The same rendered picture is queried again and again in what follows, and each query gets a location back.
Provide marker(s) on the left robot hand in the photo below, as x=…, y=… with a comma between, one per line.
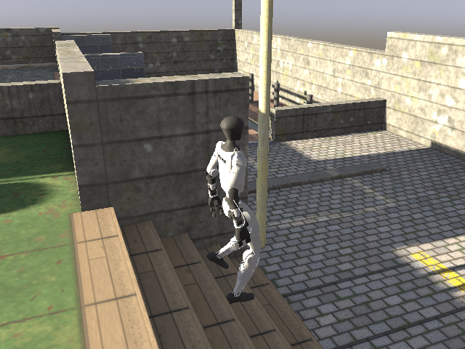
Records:
x=217, y=203

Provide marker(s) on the right robot shin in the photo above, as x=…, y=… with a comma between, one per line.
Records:
x=245, y=272

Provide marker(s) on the right robot forearm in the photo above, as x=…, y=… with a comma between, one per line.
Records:
x=235, y=212

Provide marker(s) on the right robot upper arm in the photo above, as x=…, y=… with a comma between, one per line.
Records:
x=239, y=162

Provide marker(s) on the left robot shin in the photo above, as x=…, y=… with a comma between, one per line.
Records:
x=230, y=247

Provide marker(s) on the robot shin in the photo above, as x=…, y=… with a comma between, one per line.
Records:
x=245, y=272
x=230, y=247

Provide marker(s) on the right robot hand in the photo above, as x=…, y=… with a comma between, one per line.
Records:
x=242, y=234

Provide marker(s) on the left robot forearm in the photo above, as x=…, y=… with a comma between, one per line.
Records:
x=211, y=185

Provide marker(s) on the left robot upper arm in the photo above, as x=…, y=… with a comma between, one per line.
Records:
x=212, y=167

